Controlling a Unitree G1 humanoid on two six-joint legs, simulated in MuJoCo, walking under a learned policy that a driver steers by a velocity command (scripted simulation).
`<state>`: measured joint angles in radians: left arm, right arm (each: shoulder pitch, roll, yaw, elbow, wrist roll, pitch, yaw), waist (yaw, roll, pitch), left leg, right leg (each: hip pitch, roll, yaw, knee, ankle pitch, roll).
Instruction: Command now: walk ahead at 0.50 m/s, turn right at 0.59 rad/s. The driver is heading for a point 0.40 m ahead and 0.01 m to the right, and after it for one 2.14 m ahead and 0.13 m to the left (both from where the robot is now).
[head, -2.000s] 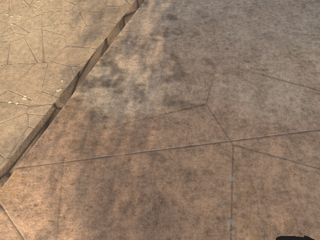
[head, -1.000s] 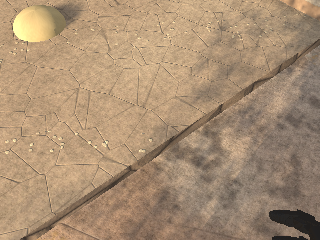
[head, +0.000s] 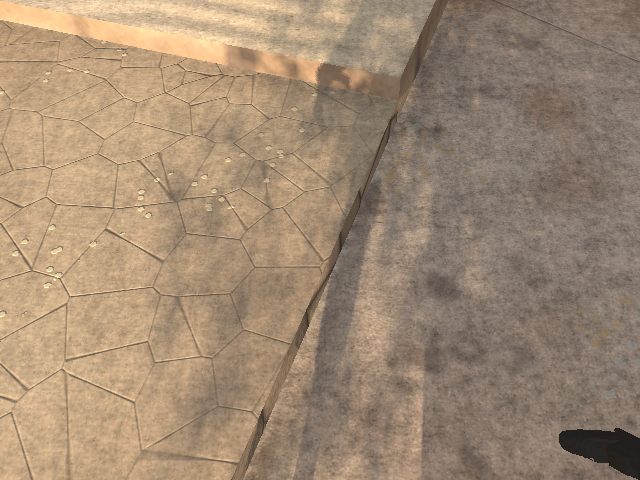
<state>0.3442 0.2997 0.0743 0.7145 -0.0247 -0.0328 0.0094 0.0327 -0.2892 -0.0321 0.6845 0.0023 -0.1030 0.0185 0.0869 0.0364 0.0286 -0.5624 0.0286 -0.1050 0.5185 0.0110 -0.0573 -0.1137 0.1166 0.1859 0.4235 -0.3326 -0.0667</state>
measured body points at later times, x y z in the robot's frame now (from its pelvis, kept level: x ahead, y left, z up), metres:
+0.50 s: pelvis +0.23 +0.00 +0.00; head +0.27 -0.01 +0.44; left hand +0.50 +0.18 -0.08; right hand +0.19 -0.29 -0.13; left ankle +0.17 +0.14 -0.74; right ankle +0.32 -0.14 -0.73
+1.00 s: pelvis +0.29 +0.01 -0.01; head +0.32 +0.04 +0.44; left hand +0.48 +0.27 -0.12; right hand +0.35 -0.29 -0.10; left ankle +0.29 +0.10 -0.74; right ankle +0.30 -0.13 -0.69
